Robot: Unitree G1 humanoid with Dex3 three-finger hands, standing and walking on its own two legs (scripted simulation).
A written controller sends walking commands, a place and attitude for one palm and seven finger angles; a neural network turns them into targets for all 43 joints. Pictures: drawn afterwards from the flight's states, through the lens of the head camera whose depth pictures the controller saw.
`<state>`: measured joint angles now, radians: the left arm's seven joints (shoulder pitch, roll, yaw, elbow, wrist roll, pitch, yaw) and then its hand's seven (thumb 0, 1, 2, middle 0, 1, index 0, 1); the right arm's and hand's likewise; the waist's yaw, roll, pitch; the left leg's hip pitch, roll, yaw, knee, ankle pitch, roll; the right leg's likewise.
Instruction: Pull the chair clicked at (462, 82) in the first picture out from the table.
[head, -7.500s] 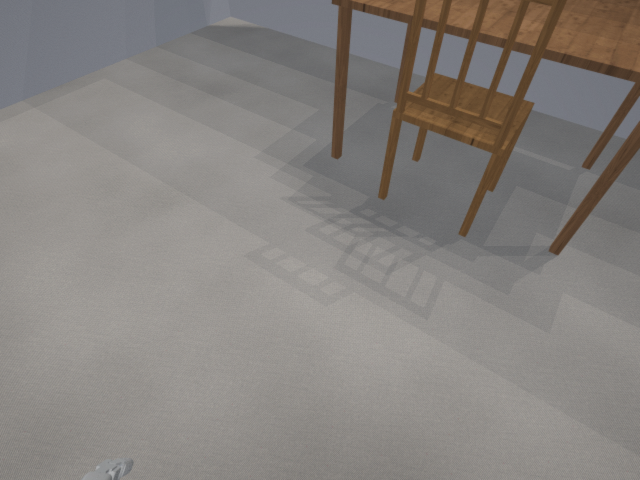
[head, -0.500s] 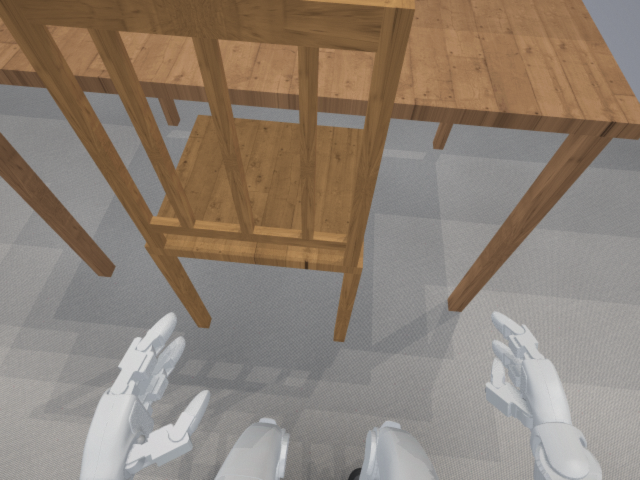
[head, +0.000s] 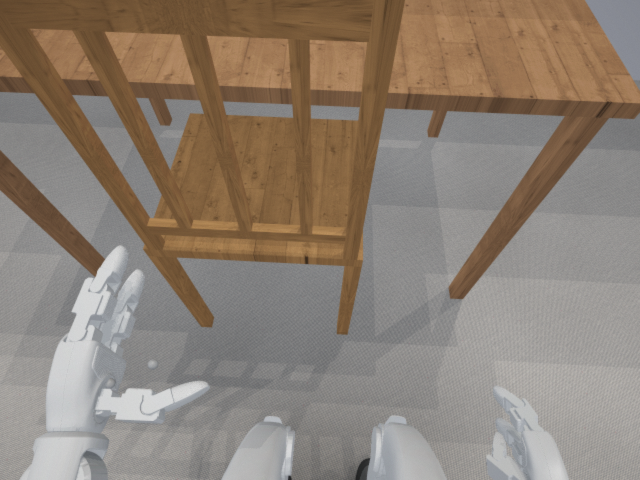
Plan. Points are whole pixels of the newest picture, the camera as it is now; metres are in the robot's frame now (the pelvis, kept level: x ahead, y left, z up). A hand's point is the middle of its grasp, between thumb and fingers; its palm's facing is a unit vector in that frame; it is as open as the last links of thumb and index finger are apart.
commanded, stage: raise the hand toward the chair's back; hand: left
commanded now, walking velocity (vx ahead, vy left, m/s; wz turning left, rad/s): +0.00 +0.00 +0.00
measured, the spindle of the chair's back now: (226, 155) +0.52 +0.17 +0.06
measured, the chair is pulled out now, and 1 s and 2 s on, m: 0.00 0.00 0.00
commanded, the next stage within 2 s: aim the fingers beside a spindle in 1.10 s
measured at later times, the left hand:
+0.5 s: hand (166, 344) +0.25 +0.19 +0.05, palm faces +0.00 -1.00 -0.07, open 16.8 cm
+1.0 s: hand (151, 327) +0.26 +0.20 +0.07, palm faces +0.04 -1.00 -0.09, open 16.9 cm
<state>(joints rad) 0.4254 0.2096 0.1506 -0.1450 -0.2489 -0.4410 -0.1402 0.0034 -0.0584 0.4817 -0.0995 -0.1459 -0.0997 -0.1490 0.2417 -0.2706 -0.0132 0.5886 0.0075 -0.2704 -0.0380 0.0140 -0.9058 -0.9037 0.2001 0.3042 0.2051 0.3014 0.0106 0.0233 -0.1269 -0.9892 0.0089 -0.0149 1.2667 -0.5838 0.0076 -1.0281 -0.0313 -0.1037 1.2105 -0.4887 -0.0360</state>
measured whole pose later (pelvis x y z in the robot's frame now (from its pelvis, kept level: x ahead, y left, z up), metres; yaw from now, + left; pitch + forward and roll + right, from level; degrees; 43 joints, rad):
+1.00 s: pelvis +0.01 -0.01 +0.02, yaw +0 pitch +16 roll -1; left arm 0.26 0.26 0.24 0.04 -0.28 -0.38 -0.27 -0.01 -0.49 0.30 -0.06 -0.08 -0.06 -0.08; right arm 0.20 -0.27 0.01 0.58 0.01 -0.29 -0.04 0.01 -0.91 -0.90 0.20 0.30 0.20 0.30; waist 0.01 0.02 -0.11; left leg -0.89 0.02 -0.02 1.17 -0.56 -0.01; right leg -0.93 -0.02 -0.11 1.12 -0.47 -0.05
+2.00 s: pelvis +0.00 +0.00 +0.00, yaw +0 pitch +20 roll -1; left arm -0.03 0.23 0.18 0.26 -0.22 -0.37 -0.23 -0.01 -0.50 0.30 -0.06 -0.08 -0.06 -0.08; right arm 0.17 -0.26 0.02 0.61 -0.01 -0.27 -0.03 0.01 -0.91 -0.90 0.20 0.30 0.21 0.30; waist 0.00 0.02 -0.13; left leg -1.03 0.01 -0.02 1.26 -0.58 0.00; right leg -1.07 -0.03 -0.10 1.21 -0.49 -0.04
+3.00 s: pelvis -0.01 +0.00 -0.01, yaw +0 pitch +23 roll +0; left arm -0.30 0.21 0.18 0.61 -0.17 -0.43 -0.17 -0.01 -0.49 0.30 -0.06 -0.08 -0.06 -0.08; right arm 0.21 -0.26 0.02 0.64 -0.01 -0.19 -0.02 0.01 -0.91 -0.90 0.20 0.30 0.21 0.30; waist -0.03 0.02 -0.15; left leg -1.11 0.00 0.00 1.29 -0.57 0.01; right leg -1.17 -0.03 -0.08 1.25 -0.48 -0.04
